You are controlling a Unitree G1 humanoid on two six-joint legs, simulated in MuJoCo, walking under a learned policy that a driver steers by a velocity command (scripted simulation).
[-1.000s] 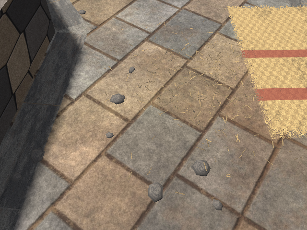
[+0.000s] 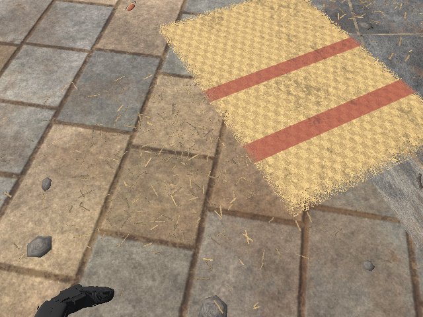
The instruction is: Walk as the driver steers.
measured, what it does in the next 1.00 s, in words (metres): walks ahead, turning left: right foot, then left foot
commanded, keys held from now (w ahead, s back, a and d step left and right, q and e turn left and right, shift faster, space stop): w+e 0.02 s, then w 0.02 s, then w+q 0.96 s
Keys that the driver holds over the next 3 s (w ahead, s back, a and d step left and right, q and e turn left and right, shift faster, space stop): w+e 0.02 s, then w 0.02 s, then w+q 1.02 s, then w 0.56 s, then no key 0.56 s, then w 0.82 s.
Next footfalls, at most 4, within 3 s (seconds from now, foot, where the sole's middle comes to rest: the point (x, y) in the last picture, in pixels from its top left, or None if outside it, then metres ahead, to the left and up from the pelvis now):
0.02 right None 0.18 -0.07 -0.76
0.58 left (186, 300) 0.47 0.07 -0.76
1.08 right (203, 199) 0.82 0.00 -0.76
1.58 left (115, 179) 0.93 0.32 -0.76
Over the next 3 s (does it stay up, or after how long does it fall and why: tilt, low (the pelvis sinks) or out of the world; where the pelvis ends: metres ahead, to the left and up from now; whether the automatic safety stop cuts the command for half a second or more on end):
stays up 1.27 0.36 0.02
